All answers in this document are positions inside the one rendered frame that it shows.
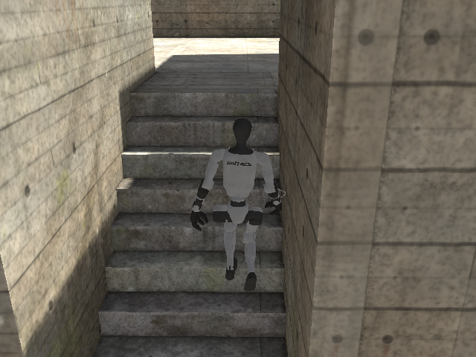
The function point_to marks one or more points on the robot left hand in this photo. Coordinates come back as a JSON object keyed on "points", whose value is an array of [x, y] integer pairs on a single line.
{"points": [[195, 217]]}

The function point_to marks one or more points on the robot left shin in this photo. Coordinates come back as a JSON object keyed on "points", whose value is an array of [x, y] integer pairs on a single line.
{"points": [[230, 242]]}

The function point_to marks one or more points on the robot right shin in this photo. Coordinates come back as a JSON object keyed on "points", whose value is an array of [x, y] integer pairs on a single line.
{"points": [[250, 254]]}

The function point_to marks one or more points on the robot left forearm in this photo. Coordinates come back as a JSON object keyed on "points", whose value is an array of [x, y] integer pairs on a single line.
{"points": [[200, 198]]}

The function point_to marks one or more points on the robot left upper arm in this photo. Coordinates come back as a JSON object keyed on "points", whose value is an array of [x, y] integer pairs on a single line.
{"points": [[217, 155]]}

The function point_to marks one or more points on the robot shin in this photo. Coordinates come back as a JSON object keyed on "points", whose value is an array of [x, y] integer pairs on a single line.
{"points": [[230, 242], [250, 254]]}

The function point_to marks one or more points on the robot right forearm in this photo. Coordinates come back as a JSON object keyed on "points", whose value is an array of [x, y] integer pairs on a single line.
{"points": [[275, 197]]}

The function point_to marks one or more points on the robot right upper arm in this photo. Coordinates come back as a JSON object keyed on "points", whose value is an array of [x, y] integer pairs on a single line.
{"points": [[264, 160]]}

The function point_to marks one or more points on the robot right hand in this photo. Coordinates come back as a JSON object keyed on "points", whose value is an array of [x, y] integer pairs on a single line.
{"points": [[277, 210]]}

